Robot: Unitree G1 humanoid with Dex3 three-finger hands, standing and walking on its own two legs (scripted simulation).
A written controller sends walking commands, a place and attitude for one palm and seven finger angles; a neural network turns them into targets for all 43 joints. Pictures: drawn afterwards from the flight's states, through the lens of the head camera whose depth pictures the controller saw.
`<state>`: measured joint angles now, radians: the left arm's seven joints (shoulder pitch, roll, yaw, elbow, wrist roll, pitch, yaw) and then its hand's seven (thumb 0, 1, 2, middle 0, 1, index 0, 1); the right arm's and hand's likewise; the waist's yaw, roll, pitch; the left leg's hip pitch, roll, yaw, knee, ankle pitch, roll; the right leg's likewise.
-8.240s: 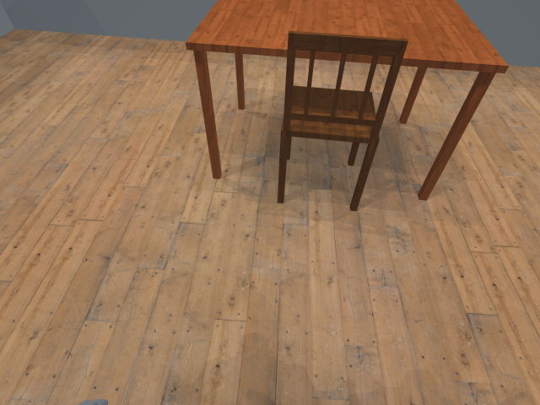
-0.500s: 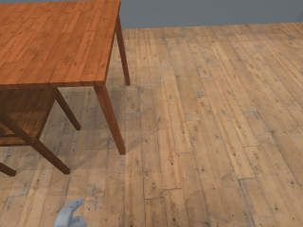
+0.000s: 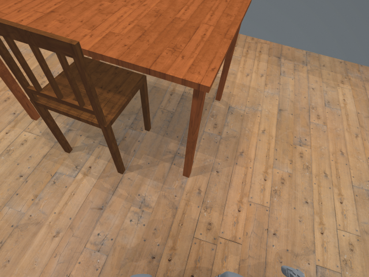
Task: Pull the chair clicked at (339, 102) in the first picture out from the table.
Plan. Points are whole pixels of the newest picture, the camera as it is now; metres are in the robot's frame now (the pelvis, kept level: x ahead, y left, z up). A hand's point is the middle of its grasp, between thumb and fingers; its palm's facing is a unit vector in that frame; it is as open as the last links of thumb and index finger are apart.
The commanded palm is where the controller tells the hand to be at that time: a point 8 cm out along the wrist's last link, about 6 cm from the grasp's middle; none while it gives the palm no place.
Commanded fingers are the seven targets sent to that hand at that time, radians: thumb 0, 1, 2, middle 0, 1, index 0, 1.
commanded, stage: turn to face it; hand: left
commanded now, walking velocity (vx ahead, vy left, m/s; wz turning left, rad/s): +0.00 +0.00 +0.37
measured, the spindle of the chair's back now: (48, 73) +0.75 +0.57 -0.10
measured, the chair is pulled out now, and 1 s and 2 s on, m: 0.00 0.00 0.00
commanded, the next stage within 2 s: take the last steps up to it in 0.34 s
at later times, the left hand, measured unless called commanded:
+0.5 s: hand out of the picture +0.05 +0.15 -0.13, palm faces +0.19 -0.94 -0.27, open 7.4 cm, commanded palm none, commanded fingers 0.00 0.90 0.90 -0.20 -0.30 -0.20 -0.30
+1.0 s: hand out of the picture -0.09 +0.20 -0.17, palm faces +0.34 -0.92 -0.19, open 7.4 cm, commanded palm none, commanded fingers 0.00 0.90 0.90 -0.20 -0.30 -0.20 -0.30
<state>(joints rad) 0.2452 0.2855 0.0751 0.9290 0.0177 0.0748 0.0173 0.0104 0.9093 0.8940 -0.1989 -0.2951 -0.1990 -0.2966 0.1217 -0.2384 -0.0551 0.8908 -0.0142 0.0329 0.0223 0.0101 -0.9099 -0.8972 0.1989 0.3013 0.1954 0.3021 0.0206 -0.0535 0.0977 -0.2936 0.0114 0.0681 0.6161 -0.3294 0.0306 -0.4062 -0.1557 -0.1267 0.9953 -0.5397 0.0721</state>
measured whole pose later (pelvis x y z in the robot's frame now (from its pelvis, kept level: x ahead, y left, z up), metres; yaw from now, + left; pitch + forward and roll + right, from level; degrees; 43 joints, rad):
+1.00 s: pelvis +0.04 +0.05 +0.01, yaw +14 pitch -1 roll +0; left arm 0.45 0.20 0.06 1.14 0.03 0.03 0.00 0.01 0.91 0.89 -0.20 -0.29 -0.20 -0.30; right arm 0.20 -0.17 -0.03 0.98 -0.02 -0.03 0.01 0.01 -0.91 -0.90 0.20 0.30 0.20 0.30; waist 0.05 -0.03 0.01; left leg -0.21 0.03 0.13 0.52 -0.28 0.03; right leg -0.32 -0.12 -0.11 0.91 -0.46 0.00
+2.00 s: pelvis +0.32 +0.14 +0.01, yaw +11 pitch -2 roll -1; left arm 0.30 0.17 0.04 1.11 0.02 0.04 0.03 0.01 0.92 0.89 -0.20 -0.29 -0.20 -0.30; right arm 0.11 -0.12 -0.02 1.02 -0.01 -0.01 -0.04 0.00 -0.92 -0.90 0.20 0.30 0.20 0.30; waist 0.04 -0.04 0.07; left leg -0.27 0.06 0.14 0.47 -0.17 0.04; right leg -0.31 -0.04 -0.05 0.89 -0.50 0.04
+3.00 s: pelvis +0.27 +0.03 +0.02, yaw +12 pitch -1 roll +0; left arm 0.33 0.10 0.02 1.15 0.01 0.01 0.02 0.01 0.91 0.89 -0.20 -0.29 -0.20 -0.30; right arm 0.34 -0.10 -0.02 1.14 -0.02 0.01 -0.03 0.01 -0.91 -0.90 0.20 0.30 0.19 0.30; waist 0.00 0.00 0.02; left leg -0.19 0.06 0.03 0.42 -0.21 -0.04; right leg -0.23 0.01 -0.08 0.42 -0.18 -0.05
